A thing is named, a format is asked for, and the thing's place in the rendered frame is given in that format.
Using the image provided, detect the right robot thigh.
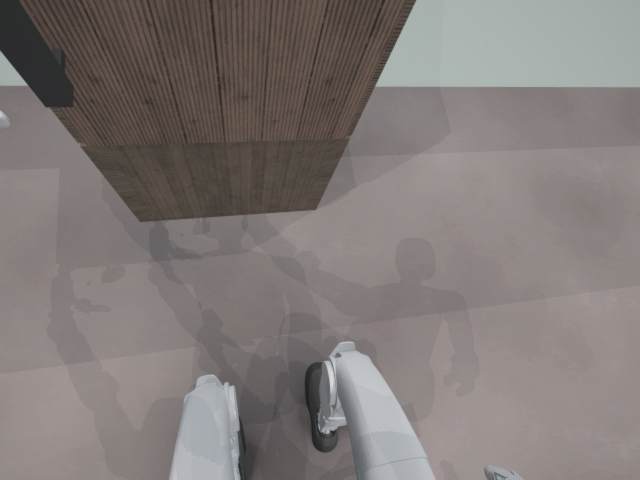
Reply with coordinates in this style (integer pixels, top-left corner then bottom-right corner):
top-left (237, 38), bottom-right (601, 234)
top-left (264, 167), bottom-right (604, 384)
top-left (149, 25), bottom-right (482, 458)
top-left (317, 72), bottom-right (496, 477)
top-left (321, 351), bottom-right (436, 480)

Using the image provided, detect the handle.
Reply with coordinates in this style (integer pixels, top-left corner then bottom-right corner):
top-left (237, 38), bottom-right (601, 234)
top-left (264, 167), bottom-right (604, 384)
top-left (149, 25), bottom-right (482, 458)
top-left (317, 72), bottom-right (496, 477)
top-left (0, 0), bottom-right (74, 107)

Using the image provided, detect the cupboard door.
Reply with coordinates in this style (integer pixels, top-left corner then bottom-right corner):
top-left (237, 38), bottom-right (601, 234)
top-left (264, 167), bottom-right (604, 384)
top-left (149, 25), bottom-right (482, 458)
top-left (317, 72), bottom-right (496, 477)
top-left (19, 0), bottom-right (408, 146)

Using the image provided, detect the left robot thigh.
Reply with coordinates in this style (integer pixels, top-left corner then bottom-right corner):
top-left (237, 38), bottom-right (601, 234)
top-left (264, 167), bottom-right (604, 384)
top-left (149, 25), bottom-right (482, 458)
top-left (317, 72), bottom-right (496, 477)
top-left (169, 382), bottom-right (240, 480)

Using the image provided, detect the robot thigh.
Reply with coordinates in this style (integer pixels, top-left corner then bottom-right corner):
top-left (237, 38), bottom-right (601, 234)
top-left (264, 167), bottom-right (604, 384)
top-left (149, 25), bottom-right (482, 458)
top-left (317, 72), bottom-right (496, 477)
top-left (169, 382), bottom-right (240, 480)
top-left (321, 351), bottom-right (436, 480)

